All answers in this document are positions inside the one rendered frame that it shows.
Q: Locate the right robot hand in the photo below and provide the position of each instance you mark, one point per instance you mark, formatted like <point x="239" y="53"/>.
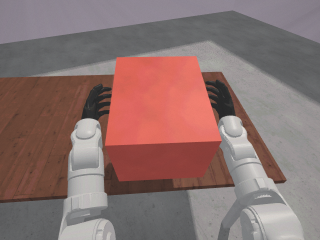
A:
<point x="225" y="105"/>

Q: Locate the table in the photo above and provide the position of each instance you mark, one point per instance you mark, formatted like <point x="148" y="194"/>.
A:
<point x="38" y="115"/>

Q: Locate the robot left forearm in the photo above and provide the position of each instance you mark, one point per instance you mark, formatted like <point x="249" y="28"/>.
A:
<point x="86" y="195"/>

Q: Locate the carton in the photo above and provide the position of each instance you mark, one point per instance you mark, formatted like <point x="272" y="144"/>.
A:
<point x="161" y="123"/>

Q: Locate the robot right upper arm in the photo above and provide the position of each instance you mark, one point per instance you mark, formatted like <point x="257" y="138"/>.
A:
<point x="273" y="221"/>

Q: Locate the robot left upper arm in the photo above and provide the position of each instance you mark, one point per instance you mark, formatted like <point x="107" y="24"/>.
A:
<point x="97" y="229"/>

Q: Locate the robot right forearm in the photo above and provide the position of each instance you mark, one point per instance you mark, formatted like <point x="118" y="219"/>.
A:
<point x="252" y="185"/>

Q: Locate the left robot hand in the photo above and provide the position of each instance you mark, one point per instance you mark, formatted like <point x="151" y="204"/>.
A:
<point x="92" y="105"/>

